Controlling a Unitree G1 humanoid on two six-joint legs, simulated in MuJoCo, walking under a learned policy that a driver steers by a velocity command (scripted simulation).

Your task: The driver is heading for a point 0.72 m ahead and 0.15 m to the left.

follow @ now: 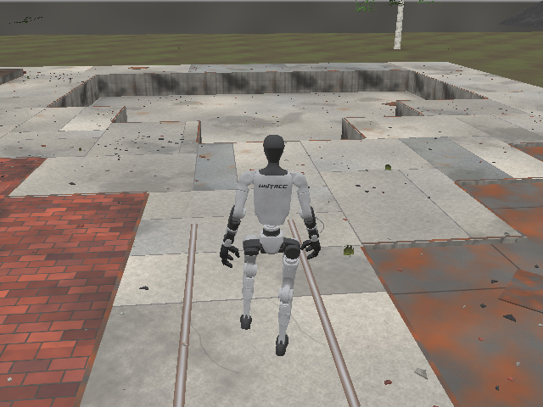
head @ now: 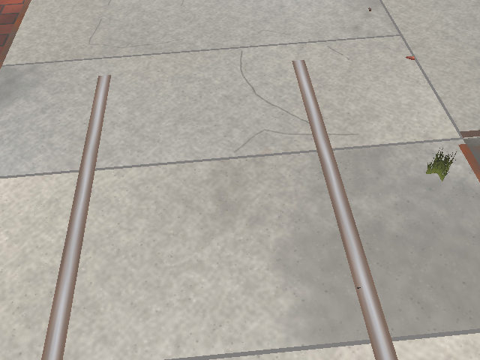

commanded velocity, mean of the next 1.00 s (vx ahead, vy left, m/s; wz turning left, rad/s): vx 0.49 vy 0.00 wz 0.36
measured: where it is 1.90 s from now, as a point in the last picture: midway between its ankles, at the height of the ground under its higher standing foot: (218, 306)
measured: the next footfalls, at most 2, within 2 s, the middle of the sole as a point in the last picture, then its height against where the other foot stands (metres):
left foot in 0.24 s outside the picture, level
right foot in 0.78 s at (252, 319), level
